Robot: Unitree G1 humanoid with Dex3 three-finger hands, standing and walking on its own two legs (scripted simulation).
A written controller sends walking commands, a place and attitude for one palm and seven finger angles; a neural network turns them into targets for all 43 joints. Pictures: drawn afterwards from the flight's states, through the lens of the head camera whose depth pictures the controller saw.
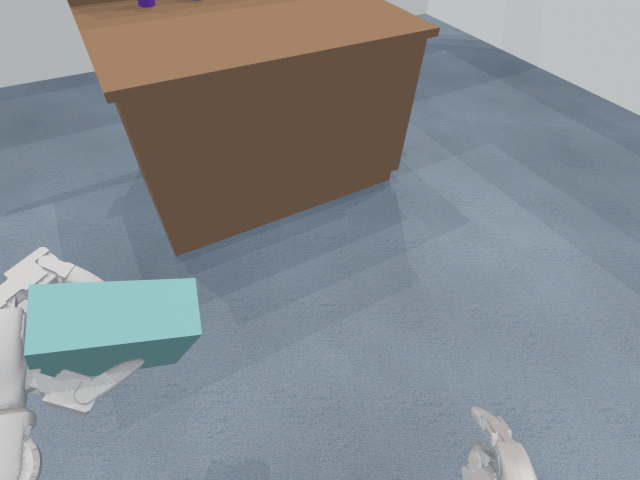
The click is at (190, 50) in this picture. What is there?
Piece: table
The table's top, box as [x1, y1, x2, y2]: [70, 0, 439, 103]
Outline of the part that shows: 70,7 108,103 436,36 439,27 384,0 155,0 156,4 152,7 147,8 140,7 137,3 137,0 126,0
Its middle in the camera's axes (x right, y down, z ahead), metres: -0.25 -0.80 +1.43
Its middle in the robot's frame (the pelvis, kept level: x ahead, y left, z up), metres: +1.60 +0.34 -0.04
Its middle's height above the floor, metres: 0.74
